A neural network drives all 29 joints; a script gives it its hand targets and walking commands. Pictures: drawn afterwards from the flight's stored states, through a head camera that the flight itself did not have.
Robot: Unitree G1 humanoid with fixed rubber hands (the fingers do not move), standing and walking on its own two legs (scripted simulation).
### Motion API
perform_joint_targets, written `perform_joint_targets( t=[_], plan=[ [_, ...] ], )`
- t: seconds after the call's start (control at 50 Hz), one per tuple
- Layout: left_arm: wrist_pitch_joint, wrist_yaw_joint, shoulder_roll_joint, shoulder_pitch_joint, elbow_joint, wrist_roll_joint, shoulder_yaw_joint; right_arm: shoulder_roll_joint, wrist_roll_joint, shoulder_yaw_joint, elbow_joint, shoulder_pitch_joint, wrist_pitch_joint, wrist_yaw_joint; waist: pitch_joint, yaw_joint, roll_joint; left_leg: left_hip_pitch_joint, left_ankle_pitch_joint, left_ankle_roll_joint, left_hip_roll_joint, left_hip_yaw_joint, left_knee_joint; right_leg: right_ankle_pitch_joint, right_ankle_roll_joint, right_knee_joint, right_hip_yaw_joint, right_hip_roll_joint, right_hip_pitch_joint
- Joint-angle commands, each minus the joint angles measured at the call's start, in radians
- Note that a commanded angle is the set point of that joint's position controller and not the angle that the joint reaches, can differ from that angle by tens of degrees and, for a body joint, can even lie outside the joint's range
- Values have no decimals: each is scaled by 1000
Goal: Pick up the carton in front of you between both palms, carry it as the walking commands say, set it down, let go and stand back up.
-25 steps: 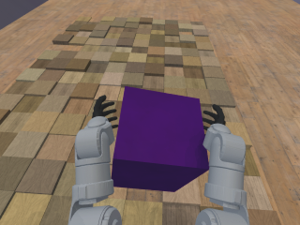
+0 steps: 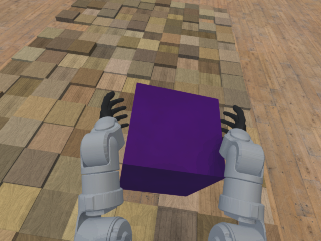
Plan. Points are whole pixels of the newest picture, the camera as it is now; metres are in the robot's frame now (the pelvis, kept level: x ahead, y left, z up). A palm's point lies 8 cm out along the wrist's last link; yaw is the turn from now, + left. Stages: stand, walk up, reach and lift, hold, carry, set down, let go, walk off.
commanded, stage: carry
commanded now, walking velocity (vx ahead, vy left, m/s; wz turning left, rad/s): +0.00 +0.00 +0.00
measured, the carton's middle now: (164, 147) +0.35 +0.01 +0.02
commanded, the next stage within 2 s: none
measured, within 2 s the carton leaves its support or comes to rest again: neither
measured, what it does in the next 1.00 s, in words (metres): stands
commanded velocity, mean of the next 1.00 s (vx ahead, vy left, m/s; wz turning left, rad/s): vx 0.00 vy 0.00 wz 0.00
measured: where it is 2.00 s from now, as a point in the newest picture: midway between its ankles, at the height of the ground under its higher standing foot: outside the picture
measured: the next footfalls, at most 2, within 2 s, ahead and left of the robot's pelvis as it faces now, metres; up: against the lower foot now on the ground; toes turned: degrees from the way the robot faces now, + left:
none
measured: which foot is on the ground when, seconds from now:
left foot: down 0.00-1.00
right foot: down 0.00-1.00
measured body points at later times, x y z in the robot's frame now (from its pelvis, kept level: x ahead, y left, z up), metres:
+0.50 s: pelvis +0.03 -0.01 +0.01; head +0.01 +0.00 +0.46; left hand +0.37 +0.12 +0.14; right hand +0.36 -0.18 +0.14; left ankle -0.02 +0.07 -0.73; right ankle -0.04 -0.10 -0.71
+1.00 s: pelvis -0.01 +0.00 +0.01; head -0.04 +0.02 +0.46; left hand +0.33 +0.12 +0.14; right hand +0.32 -0.18 +0.13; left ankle -0.02 +0.07 -0.73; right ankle -0.04 -0.10 -0.71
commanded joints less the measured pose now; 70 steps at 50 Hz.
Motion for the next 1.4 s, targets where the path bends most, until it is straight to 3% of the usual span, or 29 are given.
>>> perform_joint_targets(
  t=[0.0,0.02,0.06,0.08,0.1,0.14,0.16,0.18,0.26,0.28,0.3,0.32,0.38,0.42,0.48,0.54,0.58,0.64,0.66,0.74,0.8,0.88,0.9,1.0,1.04,1.06,1.12,1.24,1.38],
  plan=[
    [33,-91,-841,-532,34,-224,-641,793,280,576,21,-540,7,203,-413,-46,234,609,1188,75,282,-227,-37,-8,13,-91,6,-53,-214],
    [29,-85,-813,-530,14,-196,-640,814,323,605,16,-601,3,211,-385,-58,288,565,1140,42,240,-196,-46,11,17,-142,12,-43,-172],
    [30,-75,-810,-593,8,-218,-655,781,286,552,112,-497,17,207,-385,-17,233,409,1036,-5,211,-135,-57,302,1,-195,22,-79,13],
    [35,-72,-789,-548,10,-197,-629,776,281,557,78,-491,16,204,-398,0,210,315,828,-17,200,-109,-75,350,-7,-205,52,-106,97],
    [32,-68,-804,-540,26,-177,-610,786,279,569,65,-520,18,207,-411,9,128,300,745,-15,164,-80,-81,502,-22,-176,79,-136,155],
    [33,-70,-777,-497,65,-177,-586,775,291,569,44,-561,17,202,-397,-9,95,311,690,-28,148,-61,-39,619,-30,-148,64,-147,128],
    [31,-66,-810,-476,80,-179,-589,795,324,615,-23,-635,6,197,-408,-18,77,338,806,-25,175,-76,-35,648,-30,-152,63,-141,122],
    [35,-79,-862,-441,134,-193,-589,772,340,625,-133,-744,-3,196,-445,-26,6,377,735,-20,187,-73,-35,618,-36,-172,71,-147,106],
    [44,-81,-789,-383,180,-153,-532,764,324,636,-9,-639,12,182,-450,-23,-33,318,680,-20,177,-78,-20,692,-35,-184,85,-146,157],
    [36,-80,-834,-417,136,-175,-554,776,336,652,-110,-683,1,184,-437,-7,-4,287,771,-27,156,-47,-19,832,-53,-129,81,-150,162],
    [38,-79,-826,-429,140,-172,-557,760,297,608,-10,-636,14,174,-444,-16,-27,255,756,-17,165,-53,4,879,-42,-122,64,-155,197],
    [41,-81,-783,-402,123,-164,-547,775,311,617,4,-615,20,176,-446,-29,-69,259,696,-17,171,-77,-4,855,-39,-143,79,-153,192],
    [43,-77,-773,-429,125,-139,-529,775,282,591,45,-603,32,174,-384,-15,-37,221,512,-26,151,-57,-68,688,-37,-175,88,-145,149],
    [49,-77,-779,-513,101,-171,-553,762,279,551,98,-593,37,168,-346,-22,13,255,717,-54,162,-74,-91,649,-28,-142,52,-123,103],
    [45,-74,-820,-535,88,-199,-556,777,262,539,74,-579,34,170,-397,-1,83,334,634,-29,173,-62,-78,503,-29,-195,87,-162,63],
    [42,-75,-816,-525,120,-221,-562,783,264,492,156,-561,36,171,-407,-10,74,342,569,-24,171,-64,-81,548,-52,-187,100,-172,57],
    [27,-82,-884,-560,107,-219,-585,821,288,567,40,-693,11,176,-426,-7,37,345,675,-15,161,-57,-43,674,-54,-163,94,-160,74],
    [23,-87,-841,-568,121,-212,-587,814,286,556,74,-686,8,180,-408,-9,10,290,569,-22,153,-45,-44,675,-51,-179,97,-164,108],
    [26,-84,-870,-557,112,-221,-592,811,279,555,104,-618,12,178,-409,-15,52,313,622,-34,168,-49,-58,642,-49,-186,84,-147,78],
    [40,-85,-828,-535,141,-200,-571,786,260,529,128,-585,25,178,-354,-26,-12,265,384,-14,170,-68,-102,542,-53,-223,104,-163,74],
    [47,-80,-838,-491,208,-197,-538,773,278,553,47,-696,16,171,-352,-13,99,271,558,-23,185,-83,-128,419,-49,-194,77,-138,43],
    [40,-80,-844,-578,154,-199,-570,804,288,551,84,-692,15,183,-369,-2,80,294,629,-13,183,-82,-113,415,-43,-171,64,-124,38],
    [38,-84,-864,-515,202,-212,-541,788,306,558,53,-713,17,178,-409,-8,6,322,607,-3,182,-72,-109,427,-33,-183,62,-133,51],
    [47,-69,-821,-550,173,-160,-540,776,280,519,117,-666,30,171,-308,-17,82,236,450,-38,173,-78,-161,330,-27,-216,71,-121,8],
    [45,-67,-787,-548,153,-166,-513,806,283,507,148,-648,38,172,-346,-11,3,251,462,-15,171,-90,-162,319,-26,-207,73,-127,14],
    [53,-74,-817,-525,182,-152,-513,792,276,524,104,-689,34,172,-323,-16,59,247,382,-42,182,-98,-186,314,-26,-236,87,-135,-1],
    [52,-73,-808,-502,215,-150,-494,824,293,539,126,-717,28,176,-292,-20,11,168,153,-18,161,-117,-239,271,-35,-258,103,-134,20],
    [46,-85,-864,-609,157,-223,-569,823,279,541,119,-658,25,176,-345,-20,45,245,357,-38,179,-106,-194,318,-35,-231,71,-134,19],
    [54,-79,-837,-550,158,-180,-567,806,285,544,97,-687,33,182,-322,-25,74,223,242,-40,187,-118,-251,260,-26,-225,83,-121,-16]
  ],
)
